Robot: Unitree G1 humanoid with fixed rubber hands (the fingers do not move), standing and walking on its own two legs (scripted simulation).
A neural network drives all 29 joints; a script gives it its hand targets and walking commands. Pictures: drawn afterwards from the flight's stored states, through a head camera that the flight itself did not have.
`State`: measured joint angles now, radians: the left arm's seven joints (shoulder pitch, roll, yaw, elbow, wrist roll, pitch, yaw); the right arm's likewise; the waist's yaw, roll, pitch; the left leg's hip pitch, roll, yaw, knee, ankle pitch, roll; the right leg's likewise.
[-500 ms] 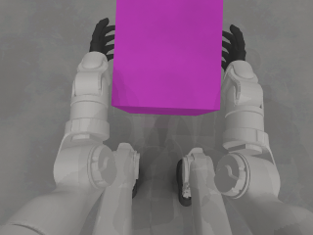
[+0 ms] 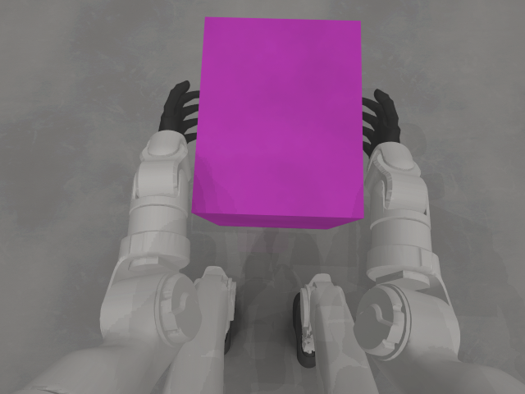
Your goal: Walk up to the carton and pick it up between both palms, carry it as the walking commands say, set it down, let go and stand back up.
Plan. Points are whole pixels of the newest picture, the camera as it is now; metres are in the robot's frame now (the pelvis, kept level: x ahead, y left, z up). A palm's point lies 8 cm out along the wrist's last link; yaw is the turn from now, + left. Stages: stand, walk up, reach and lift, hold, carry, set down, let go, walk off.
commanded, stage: reach and lift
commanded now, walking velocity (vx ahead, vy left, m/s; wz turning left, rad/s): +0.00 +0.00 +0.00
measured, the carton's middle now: (277, 142) +0.49 +0.01 -0.12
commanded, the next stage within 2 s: none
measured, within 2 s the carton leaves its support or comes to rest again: neither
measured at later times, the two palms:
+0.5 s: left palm (160, 133) +0.43 +0.16 +0.02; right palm (409, 146) +0.43 -0.15 +0.03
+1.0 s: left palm (137, 128) +0.41 +0.16 +0.09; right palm (446, 143) +0.41 -0.15 +0.10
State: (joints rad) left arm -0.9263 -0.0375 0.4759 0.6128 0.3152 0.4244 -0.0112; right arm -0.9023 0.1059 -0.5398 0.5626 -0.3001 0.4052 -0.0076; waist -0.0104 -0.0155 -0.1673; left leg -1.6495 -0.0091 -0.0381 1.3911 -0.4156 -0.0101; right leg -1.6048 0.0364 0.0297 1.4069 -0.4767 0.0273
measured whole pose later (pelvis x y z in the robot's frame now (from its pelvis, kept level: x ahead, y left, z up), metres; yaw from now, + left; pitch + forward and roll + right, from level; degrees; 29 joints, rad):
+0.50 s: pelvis +0.02 +0.00 +0.06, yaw +1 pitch +32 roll -1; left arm -0.75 -0.10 0.46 0.52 0.32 0.41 -0.02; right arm -0.72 0.15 -0.51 0.48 -0.31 0.39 0.02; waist -0.01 -0.01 -0.14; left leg -1.33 -0.01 -0.04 1.13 -0.35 -0.01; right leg -1.29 0.03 0.03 1.14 -0.41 0.02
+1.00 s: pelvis +0.03 +0.00 +0.13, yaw +1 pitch +22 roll +0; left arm -0.59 -0.15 0.45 0.45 0.36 0.41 -0.06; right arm -0.56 0.21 -0.48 0.41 -0.35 0.39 0.03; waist -0.01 -0.02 -0.06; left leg -0.94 -0.01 -0.04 0.79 -0.25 -0.01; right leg -0.90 0.02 0.04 0.81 -0.30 0.01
